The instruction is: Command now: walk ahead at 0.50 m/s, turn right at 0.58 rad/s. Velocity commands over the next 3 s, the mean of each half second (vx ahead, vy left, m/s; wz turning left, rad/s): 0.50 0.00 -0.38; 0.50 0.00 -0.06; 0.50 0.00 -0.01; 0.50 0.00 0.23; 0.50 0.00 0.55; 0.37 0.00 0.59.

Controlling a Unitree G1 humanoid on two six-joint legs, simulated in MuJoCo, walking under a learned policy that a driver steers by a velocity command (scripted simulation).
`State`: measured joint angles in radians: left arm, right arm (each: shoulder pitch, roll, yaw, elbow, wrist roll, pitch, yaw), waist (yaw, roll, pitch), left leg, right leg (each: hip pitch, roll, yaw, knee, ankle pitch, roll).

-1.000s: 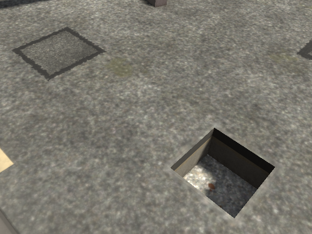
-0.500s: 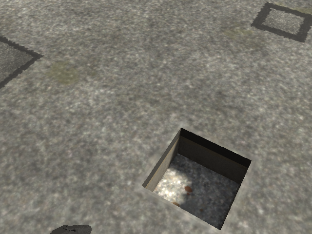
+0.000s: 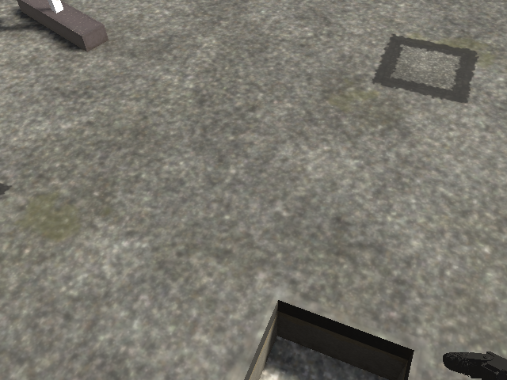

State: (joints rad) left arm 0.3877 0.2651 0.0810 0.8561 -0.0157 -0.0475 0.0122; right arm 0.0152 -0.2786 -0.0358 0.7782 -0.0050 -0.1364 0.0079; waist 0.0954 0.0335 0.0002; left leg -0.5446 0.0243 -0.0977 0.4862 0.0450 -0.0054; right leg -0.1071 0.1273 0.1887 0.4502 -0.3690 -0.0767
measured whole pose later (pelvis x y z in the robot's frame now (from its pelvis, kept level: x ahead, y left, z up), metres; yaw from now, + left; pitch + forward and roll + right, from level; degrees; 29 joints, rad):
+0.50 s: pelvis +0.24 -0.03 -0.01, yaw -12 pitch +2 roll +2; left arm 0.16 0.29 0.09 0.69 -0.02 -0.04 -0.04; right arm 0.48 -0.25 -0.07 0.95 0.01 -0.10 -0.04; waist -0.08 -0.04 -0.04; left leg -0.08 0.07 0.10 0.47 -0.42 -0.07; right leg -0.76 -0.11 0.18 1.01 -0.05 -0.04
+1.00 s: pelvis +0.49 -0.17 +0.01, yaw -11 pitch +0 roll +0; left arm 0.51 0.23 0.06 0.95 -0.01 -0.05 0.06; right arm 0.11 -0.29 -0.07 0.77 0.02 -0.03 0.01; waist 0.04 0.04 0.00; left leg -0.84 0.07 -0.07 1.06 -0.05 -0.01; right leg -0.07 -0.06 -0.05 0.31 -0.24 0.02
